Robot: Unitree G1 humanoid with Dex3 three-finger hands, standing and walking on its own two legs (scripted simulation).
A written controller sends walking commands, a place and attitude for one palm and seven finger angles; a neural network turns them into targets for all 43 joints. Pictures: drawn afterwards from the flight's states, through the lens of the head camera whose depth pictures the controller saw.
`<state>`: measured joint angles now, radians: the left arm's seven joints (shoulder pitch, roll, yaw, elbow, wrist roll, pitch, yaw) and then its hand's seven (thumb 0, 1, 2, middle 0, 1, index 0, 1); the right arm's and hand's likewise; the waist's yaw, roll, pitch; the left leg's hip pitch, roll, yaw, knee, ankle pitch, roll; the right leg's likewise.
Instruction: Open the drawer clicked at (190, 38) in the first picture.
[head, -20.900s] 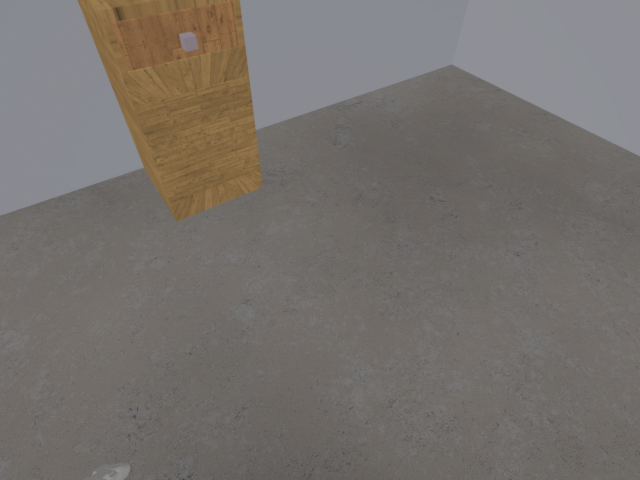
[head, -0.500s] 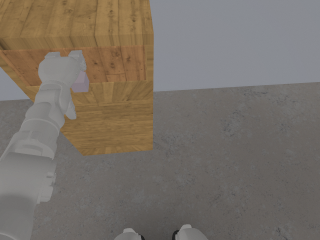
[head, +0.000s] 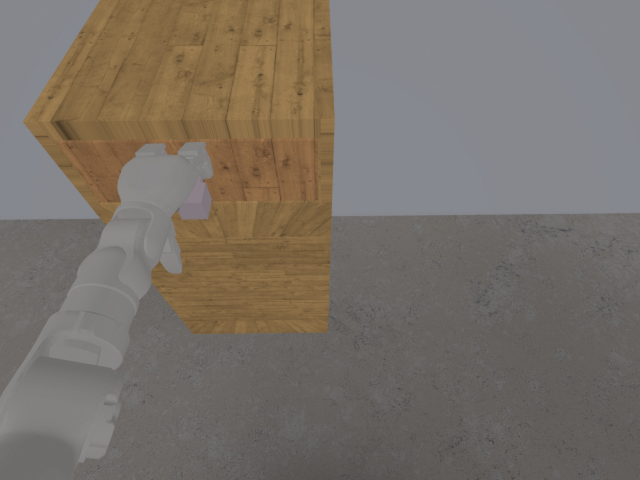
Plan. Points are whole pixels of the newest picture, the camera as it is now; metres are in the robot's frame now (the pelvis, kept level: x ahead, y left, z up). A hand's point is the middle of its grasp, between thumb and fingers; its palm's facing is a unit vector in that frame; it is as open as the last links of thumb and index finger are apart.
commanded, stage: re-aim the fingers above the handle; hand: left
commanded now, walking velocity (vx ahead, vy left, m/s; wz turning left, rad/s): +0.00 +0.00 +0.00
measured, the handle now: (195, 191) +0.53 +0.20 -0.01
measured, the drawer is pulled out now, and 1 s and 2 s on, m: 0.00 0.00 0.00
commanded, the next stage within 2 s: lower the fingers behind the handle in 1.96 s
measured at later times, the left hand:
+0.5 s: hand (183, 203) +0.46 +0.19 +0.06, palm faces -0.04 -0.04 -1.00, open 13.8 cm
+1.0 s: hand (188, 183) +0.49 +0.18 +0.07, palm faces +0.06 -0.01 -1.00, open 13.8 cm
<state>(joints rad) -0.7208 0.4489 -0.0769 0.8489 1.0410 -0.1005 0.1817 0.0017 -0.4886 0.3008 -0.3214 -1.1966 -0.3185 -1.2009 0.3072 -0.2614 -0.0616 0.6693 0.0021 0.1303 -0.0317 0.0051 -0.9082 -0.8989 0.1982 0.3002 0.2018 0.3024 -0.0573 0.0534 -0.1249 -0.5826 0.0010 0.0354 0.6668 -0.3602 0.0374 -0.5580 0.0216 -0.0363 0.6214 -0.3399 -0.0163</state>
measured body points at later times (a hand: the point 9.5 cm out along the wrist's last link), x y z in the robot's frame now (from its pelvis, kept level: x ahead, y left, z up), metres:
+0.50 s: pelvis -0.02 -0.01 +0.00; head +0.06 -0.02 +0.44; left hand +0.45 +0.19 +0.11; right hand +0.01 -0.29 -0.13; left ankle -0.03 +0.09 -0.72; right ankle -0.03 -0.11 -0.72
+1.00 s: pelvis -0.03 +0.01 -0.01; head +0.07 -0.01 +0.43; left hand +0.48 +0.18 +0.12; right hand +0.00 -0.26 -0.14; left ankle -0.03 +0.09 -0.72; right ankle -0.03 -0.11 -0.72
